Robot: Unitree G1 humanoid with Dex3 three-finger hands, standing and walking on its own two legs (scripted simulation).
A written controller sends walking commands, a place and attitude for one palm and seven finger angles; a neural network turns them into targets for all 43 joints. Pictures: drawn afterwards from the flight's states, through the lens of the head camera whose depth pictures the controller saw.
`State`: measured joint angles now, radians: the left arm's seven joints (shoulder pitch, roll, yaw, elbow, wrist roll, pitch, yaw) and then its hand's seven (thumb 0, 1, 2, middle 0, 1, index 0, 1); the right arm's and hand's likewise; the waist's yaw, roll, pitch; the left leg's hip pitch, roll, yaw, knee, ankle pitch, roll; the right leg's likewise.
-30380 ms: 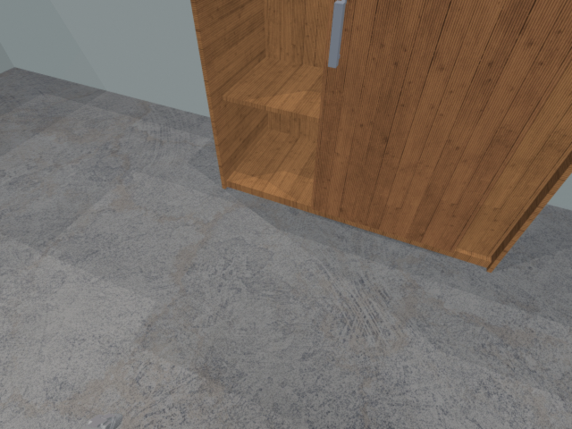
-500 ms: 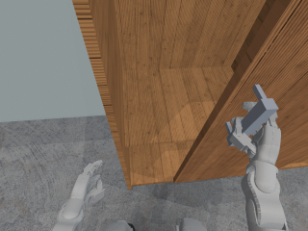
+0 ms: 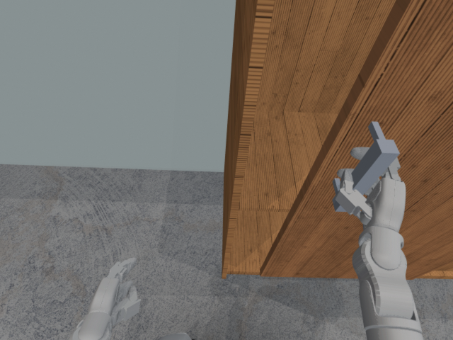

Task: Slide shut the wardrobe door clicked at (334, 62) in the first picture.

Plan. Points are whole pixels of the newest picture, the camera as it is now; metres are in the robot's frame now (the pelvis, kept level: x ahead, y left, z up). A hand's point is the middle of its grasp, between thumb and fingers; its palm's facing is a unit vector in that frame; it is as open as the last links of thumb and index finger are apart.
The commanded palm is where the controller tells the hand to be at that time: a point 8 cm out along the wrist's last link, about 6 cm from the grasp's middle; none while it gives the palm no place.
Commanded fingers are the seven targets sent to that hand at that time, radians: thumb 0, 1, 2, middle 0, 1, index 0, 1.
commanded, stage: step sideways, sliding the door along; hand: right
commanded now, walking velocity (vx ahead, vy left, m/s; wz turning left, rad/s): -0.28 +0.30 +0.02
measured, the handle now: (356, 169) +0.38 -0.21 +0.10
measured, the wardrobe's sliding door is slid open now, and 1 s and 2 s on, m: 0.14 0.00 0.00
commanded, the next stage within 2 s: stop walking and hold the door there in 1.68 s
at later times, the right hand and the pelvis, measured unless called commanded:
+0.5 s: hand (290, 191) +0.33 -0.09 +0.10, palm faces +0.25 +0.96 -0.10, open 6.2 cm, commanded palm +0.30 -0.09 +0.10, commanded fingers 0.00 -0.90 -0.90 0.45 1.40 0.45 1.40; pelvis -0.04 +0.08 +0.00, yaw +2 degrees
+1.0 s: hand (260, 189) +0.33 -0.04 +0.10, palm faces +0.28 +0.95 -0.09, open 6.3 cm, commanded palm +0.30 -0.04 +0.10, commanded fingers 0.00 -0.90 -0.90 0.45 1.40 0.45 1.40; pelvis -0.04 +0.15 +0.00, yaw +1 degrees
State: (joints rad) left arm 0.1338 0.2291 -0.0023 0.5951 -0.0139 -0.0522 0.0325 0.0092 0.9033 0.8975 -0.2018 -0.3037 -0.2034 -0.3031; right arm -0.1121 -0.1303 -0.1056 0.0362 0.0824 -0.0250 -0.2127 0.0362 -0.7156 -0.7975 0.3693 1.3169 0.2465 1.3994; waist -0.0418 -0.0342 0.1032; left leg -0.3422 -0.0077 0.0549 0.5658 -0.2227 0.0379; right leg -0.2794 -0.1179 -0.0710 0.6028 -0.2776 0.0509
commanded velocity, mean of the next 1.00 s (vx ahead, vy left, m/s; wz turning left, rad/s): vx -0.16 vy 0.30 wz -0.02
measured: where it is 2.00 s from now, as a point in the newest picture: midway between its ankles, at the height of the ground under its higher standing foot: outside the picture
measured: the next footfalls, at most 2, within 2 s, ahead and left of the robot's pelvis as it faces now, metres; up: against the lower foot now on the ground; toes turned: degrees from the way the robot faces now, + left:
left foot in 0.20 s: +0.04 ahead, +0.19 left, +0.00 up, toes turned +6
right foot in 0.38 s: -0.03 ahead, -0.06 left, +0.00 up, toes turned -5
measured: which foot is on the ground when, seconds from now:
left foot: down 0.00-0.02, up 0.04-0.18, down 0.20-1.00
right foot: down 0.00-0.26, up 0.28-0.36, down 0.38-1.00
